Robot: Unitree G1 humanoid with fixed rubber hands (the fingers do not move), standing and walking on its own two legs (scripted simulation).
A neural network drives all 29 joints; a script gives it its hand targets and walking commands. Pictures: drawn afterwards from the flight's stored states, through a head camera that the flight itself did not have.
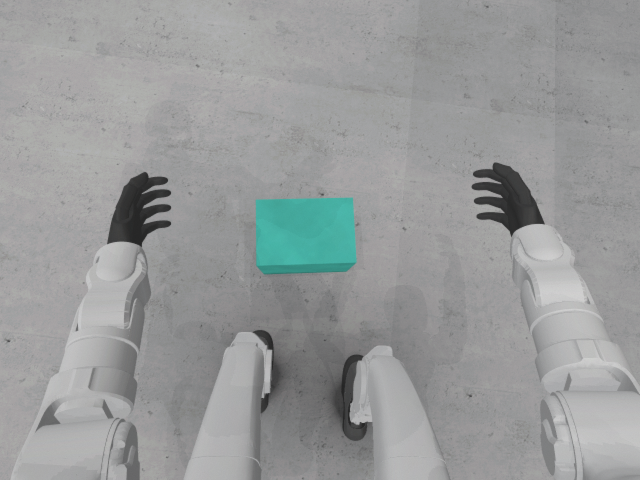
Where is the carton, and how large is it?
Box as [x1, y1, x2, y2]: [256, 198, 356, 273]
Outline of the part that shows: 352,198 256,200 256,265 263,273 346,271 356,262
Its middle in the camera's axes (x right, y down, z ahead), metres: -0.04 +0.00 +0.97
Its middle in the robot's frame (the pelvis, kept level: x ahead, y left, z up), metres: +0.47 +0.02 -0.58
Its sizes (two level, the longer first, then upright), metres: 0.225 0.153 0.194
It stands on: the floor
